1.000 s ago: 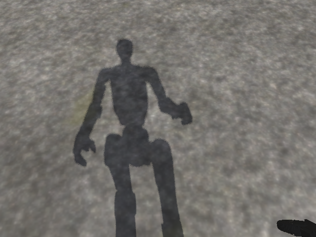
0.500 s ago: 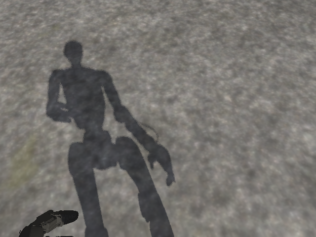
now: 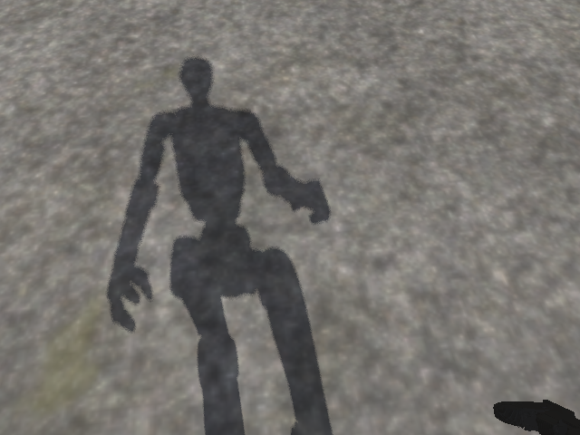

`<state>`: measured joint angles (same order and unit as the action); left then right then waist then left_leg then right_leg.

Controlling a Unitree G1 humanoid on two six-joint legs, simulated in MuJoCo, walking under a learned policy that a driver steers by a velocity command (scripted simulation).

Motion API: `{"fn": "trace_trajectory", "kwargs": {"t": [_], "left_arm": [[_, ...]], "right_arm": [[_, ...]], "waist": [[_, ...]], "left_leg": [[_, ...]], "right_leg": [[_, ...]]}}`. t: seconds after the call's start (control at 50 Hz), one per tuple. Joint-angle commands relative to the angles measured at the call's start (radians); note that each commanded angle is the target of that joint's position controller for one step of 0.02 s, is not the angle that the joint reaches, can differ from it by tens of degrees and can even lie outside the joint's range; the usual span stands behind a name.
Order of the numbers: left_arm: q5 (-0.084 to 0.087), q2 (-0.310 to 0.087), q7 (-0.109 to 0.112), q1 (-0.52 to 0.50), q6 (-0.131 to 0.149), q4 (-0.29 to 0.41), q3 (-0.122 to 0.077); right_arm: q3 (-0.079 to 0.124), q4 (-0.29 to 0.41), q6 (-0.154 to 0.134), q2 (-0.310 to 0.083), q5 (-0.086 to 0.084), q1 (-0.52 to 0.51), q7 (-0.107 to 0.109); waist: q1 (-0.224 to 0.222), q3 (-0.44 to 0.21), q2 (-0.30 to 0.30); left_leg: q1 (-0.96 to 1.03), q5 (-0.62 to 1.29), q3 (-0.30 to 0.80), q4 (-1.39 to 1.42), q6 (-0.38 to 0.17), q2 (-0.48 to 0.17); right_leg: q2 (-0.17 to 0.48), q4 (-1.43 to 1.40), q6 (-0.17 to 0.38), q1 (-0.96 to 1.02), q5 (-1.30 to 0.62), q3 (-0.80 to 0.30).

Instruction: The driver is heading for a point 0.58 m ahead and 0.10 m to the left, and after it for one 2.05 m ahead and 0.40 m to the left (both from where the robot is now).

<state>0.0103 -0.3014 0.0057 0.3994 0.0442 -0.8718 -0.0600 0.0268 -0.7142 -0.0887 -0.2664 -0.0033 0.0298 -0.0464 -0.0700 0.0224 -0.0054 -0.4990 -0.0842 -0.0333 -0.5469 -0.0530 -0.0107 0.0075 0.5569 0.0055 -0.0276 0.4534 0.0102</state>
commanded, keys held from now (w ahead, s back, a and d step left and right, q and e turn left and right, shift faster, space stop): w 0.50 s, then w+q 0.50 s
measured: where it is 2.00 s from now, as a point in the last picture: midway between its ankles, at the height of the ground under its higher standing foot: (254, 206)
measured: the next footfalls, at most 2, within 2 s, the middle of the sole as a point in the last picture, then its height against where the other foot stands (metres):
right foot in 0.50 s outside the picture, level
left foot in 1.06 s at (270, 327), level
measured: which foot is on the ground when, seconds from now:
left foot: down 0.00-0.52, up 0.54-1.00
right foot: down 0.00-0.00, up 0.02-0.48, down 0.50-1.00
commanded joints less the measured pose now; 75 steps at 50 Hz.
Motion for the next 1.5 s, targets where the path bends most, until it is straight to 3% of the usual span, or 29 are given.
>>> {"fn": "trace_trajectory", "kwargs": {"t": [0.02, 0.04, 0.08, 0.12, 0.18, 0.3, 0.4, 0.46, 0.5, 0.52, 0.54, 0.56, 0.58, 0.6, 0.66, 0.76, 0.84, 0.94, 1.0, 1.04, 1.06, 1.08, 1.1, 1.12, 1.14, 1.18, 1.26, 1.36, 1.5], "left_arm": [[0.000, -0.071, -0.006, 0.055, 0.048, 0.075, 0.003], [0.027, -0.136, -0.013, -0.030, 0.060, 0.103, -0.016], [0.013, -0.119, -0.007, -0.133, 0.061, 0.127, -0.014], [0.003, -0.091, -0.004, -0.092, 0.040, 0.112, -0.016], [-0.005, -0.057, 0.003, -0.115, 0.018, 0.116, -0.009], [-0.005, -0.022, -0.013, -0.317, 0.034, 0.162, 0.006], [0.007, -0.034, -0.040, -0.443, 0.046, 0.207, 0.009], [0.005, -0.067, -0.050, -0.402, 0.052, 0.204, -0.002], [-0.003, -0.136, -0.039, -0.167, 0.054, 0.131, -0.040], [-0.015, -0.214, -0.027, 0.011, 0.051, 0.101, -0.062], [-0.011, -0.264, -0.031, 0.037, 0.045, 0.084, -0.071], [-0.003, -0.159, -0.031, 0.027, 0.046, 0.097, -0.045], [-0.005, -0.126, -0.026, -0.038, 0.050, 0.103, -0.033], [-0.011, -0.106, -0.025, -0.109, 0.052, 0.109, -0.025], [-0.025, -0.049, -0.026, -0.198, 0.070, 0.101, -0.014], [-0.031, -0.083, -0.010, -0.184, 0.081, 0.056, -0.028], [-0.025, -0.105, 0.004, -0.172, 0.070, 0.038, -0.031], [-0.005, -0.136, 0.011, -0.086, 0.034, -0.005, -0.044], [0.006, -0.171, 0.019, -0.114, 0.011, 0.001, -0.055], [0.011, -0.193, 0.026, -0.143, -0.005, 0.011, -0.061], [0.010, -0.182, 0.029, -0.155, -0.003, 0.020, -0.054], [-0.032, -0.053, 0.017, -0.075, 0.016, 0.062, -0.016], [-0.016, -0.037, -0.001, -0.087, 0.062, 0.089, 0.002], [0.027, -0.117, -0.015, -0.220, 0.092, 0.116, -0.019], [0.035, -0.113, -0.017, -0.258, 0.107, 0.134, -0.016], [-0.006, -0.119, -0.003, -0.237, 0.100, 0.111, -0.028], [-0.027, -0.080, 0.000, -0.237, 0.057, 0.126, -0.025], [-0.018, -0.030, -0.014, -0.401, 0.062, 0.168, 0.000], [-0.006, -0.089, -0.042, -0.459, 0.087, 0.204, -0.011]], "right_arm": [[0.075, -0.040, 0.008, -0.222, -0.006, 0.406, 0.014], [0.061, -0.032, 0.008, -0.189, -0.008, 0.337, 0.016], [0.048, -0.017, 0.007, -0.142, 0.005, 0.223, 0.015], [0.040, -0.014, -0.004, -0.113, 0.015, 0.180, 0.012], [0.049, -0.038, -0.018, -0.139, 0.006, 0.197, 0.017], [0.057, -0.084, -0.004, -0.173, -0.005, 0.277, 0.039], [0.064, -0.134, 0.019, -0.191, -0.016, 0.356, 0.044], [0.073, -0.145, 0.034, -0.208, -0.020, 0.342, 0.051], [0.062, -0.139, 0.043, -0.183, -0.016, 0.321, 0.056], [0.036, -0.112, 0.041, -0.125, 0.008, 0.338, 0.057], [0.006, -0.106, 0.020, -0.014, -0.001, 0.459, 0.048], [0.032, -0.119, 0.004, -0.130, -0.026, 0.386, 0.045], [0.048, -0.088, -0.005, -0.173, -0.047, 0.297, 0.042], [0.047, -0.082, -0.005, -0.163, -0.043, 0.258, 0.047], [0.055, -0.100, 0.028, -0.120, -0.032, 0.292, 0.050], [0.056, -0.071, 0.055, -0.083, -0.023, 0.228, 0.051], [0.045, -0.034, 0.045, -0.057, -0.017, 0.116, 0.028], [0.034, 0.048, 0.045, -0.042, -0.017, -0.022, -0.003], [0.052, 0.074, 0.051, -0.076, -0.018, 0.011, -0.017], [0.089, 0.041, 0.058, -0.140, -0.023, 0.195, -0.012], [0.124, -0.001, 0.063, -0.202, -0.023, 0.363, 0.005], [0.148, -0.017, 0.067, -0.313, -0.026, 0.412, 0.026], [0.133, 0.020, 0.050, -0.300, -0.020, 0.402, 0.018], [0.110, 0.018, 0.037, -0.223, -0.011, 0.386, 0.013], [0.102, 0.019, 0.027, -0.193, -0.012, 0.334, 0.014], [0.082, 0.046, 0.022, -0.134, -0.008, 0.215, 0.018], [0.086, 0.057, 0.019, -0.160, -0.009, 0.221, 0.040], [0.084, 0.029, 0.027, -0.161, -0.011, 0.291, 0.060], [0.086, -0.032, 0.037, -0.170, -0.011, 0.366, 0.064]], "waist": [[0.186, -0.409, -0.230], [0.179, -0.250, -0.165], [0.125, -0.082, -0.050], [0.070, -0.061, -0.088], [0.054, -0.031, -0.070], [0.118, 0.016, -0.050], [0.155, 0.049, -0.057], [0.111, 0.021, -0.079], [-0.007, -0.129, -0.060], [-0.063, -0.287, 0.067], [0.003, -0.388, 0.323], [-0.049, -0.330, 0.194], [-0.039, -0.196, 0.151], [-0.006, -0.130, 0.087], [0.065, -0.053, 0.112], [0.071, 0.011, 0.062], [0.034, 0.042, 0.049], [-0.013, 0.084, 0.033], [0.039, 0.030, 0.077], [0.153, -0.078, 0.094], [0.240, -0.161, 0.049], [0.172, -0.242, -0.203], [0.155, -0.394, -0.200], [0.203, -0.299, -0.097], [0.171, -0.182, -0.054], [0.086, -0.079, 0.000], [0.053, -0.051, -0.025], [0.127, -0.023, -0.073], [0.141, 0.016, -0.105]], "left_leg": [[0.898, -0.239, 0.760, 0.218, -0.267, -0.372], [0.778, -0.277, 0.630, 0.241, -0.223, -0.347], [0.501, -0.135, 0.428, 0.294, -0.189, -0.272], [0.368, -0.031, 0.337, 0.350, -0.181, -0.227], [0.316, 0.068, 0.247, 0.406, -0.201, -0.217], [0.352, 0.103, 0.110, 0.429, -0.152, -0.168], [0.485, 0.097, 0.123, 0.378, -0.142, -0.228], [0.555, 0.246, 0.131, 0.291, -0.115, -0.256], [0.491, 0.466, 0.061, 0.012, -0.068, -0.176], [0.274, 0.188, 0.022, -0.312, -0.029, -0.109], [-0.116, -0.465, 0.046, -0.620, 0.025, 0.069], [-0.222, -0.498, 0.174, -0.726, 0.013, 0.022], [-0.270, -0.403, 0.165, -0.731, -0.001, -0.022], [-0.233, -0.312, 0.143, -0.691, 0.003, -0.069], [-0.108, -0.187, 0.150, -0.604, 0.023, -0.125], [-0.198, -0.010, 0.167, -0.463, 0.054, -0.121], [-0.167, 0.161, 0.086, -0.235, 0.048, -0.106], [-0.231, 0.094, 0.016, -0.100, 0.010, -0.087], [-0.116, -0.046, -0.059, -0.086, -0.040, -0.018], [0.137, -0.095, -0.096, -0.062, -0.092, 0.058], [0.416, -0.044, -0.036, 0.009, -0.134, 0.064], [0.777, -0.064, 0.399, 0.023, -0.269, -0.183], [0.931, -0.231, 0.877, 0.209, -0.412, -0.334], [0.875, -0.216, 0.768, 0.261, -0.342, -0.308], [0.734, -0.148, 0.624, 0.263, -0.301, -0.269], [0.476, 0.053, 0.438, 0.284, -0.249, -0.189], [0.307, 0.209, 0.329, 0.331, -0.246, -0.135], [0.261, 0.107, 0.227, 0.328, -0.169, -0.072], [0.478, 0.137, 0.341, 0.225, -0.146, -0.193]], "right_leg": [[-0.046, 0.717, 0.013, -0.664, 0.115, -0.131], [0.008, 0.759, 0.025, -0.747, 0.064, -0.133], [0.092, 0.653, 0.027, -0.705, -0.086, -0.083], [0.127, 0.580, 0.019, -0.591, -0.156, -0.091], [0.137, 0.483, -0.008, -0.603, -0.230, -0.077], [0.105, 0.122, -0.022, -0.600, -0.532, -0.039], [0.075, -0.016, 0.002, -0.607, -0.500, -0.033], [0.048, -0.059, 0.043, -0.523, -0.391, -0.016], [0.009, -0.088, 0.096, -0.174, -0.400, 0.022], [0.207, -0.055, 0.165, 0.143, -0.430, -0.200], [0.397, -0.171, 0.304, 0.428, -0.190, -0.644], [0.379, -0.237, 0.266, 0.375, -0.053, -0.665], [0.354, -0.261, 0.223, 0.252, -0.083, -0.518], [0.318, -0.291, 0.201, 0.123, -0.170, -0.412], [0.250, -0.386, 0.180, -0.076, -0.325, -0.215], [0.239, -0.441, 0.183, -0.095, -0.496, -0.027], [0.212, -0.456, 0.153, -0.069, -0.531, 0.102], [0.273, -0.391, 0.144, 0.117, -0.649, 0.157], [0.285, -0.243, 0.115, 0.176, -1.043, 0.197], [0.260, 0.030, 0.086, 0.134, -1.240, 0.220], [0.217, 0.278, 0.047, -0.027, -1.083, 0.230], [0.077, 0.645, -0.013, -0.450, -0.285, 0.212], [-0.068, 0.845, -0.024, -0.678, 0.163, -0.031], [-0.004, 0.859, 0.001, -0.779, 0.086, -0.112], [0.040, 0.782, 0.021, -0.784, -0.009, -0.101], [0.105, 0.620, 0.006, -0.653, -0.114, -0.097], [0.101, 0.451, -0.058, -0.574, -0.215, -0.067], [0.049, 0.075, -0.075, -0.504, -0.554, -0.040], [0.031, -0.069, 0.008, -0.525, -0.450, -0.054]]}}
Velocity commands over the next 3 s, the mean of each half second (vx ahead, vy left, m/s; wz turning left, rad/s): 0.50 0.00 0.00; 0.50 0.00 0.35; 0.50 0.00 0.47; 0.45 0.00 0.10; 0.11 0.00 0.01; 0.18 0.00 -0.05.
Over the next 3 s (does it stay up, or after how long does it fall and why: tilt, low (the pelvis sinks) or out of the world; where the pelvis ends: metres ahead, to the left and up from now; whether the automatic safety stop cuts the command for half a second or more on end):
stays up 1.26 0.31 0.01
